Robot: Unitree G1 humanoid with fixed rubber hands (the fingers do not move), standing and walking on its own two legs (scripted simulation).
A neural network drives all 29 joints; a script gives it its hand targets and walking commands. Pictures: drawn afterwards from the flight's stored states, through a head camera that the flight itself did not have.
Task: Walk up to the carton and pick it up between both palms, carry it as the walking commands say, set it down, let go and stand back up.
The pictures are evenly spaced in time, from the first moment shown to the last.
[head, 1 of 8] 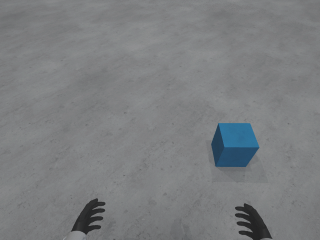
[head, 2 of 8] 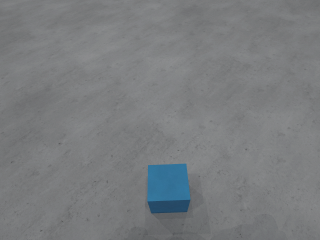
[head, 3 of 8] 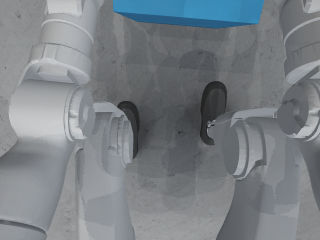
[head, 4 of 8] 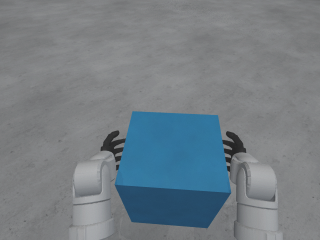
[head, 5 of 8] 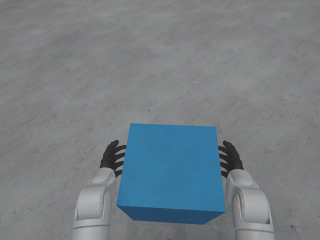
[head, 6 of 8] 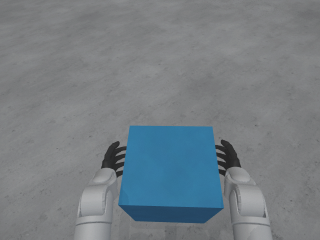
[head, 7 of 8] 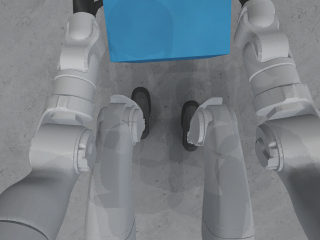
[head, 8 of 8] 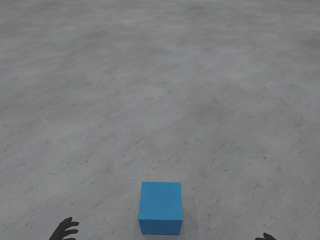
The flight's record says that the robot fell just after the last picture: no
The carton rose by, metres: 0.66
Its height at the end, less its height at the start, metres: +0.00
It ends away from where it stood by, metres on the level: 5.03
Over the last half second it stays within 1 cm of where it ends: yes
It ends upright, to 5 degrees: yes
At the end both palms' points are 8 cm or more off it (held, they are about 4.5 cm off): yes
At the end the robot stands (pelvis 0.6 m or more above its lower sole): yes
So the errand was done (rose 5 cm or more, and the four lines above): yes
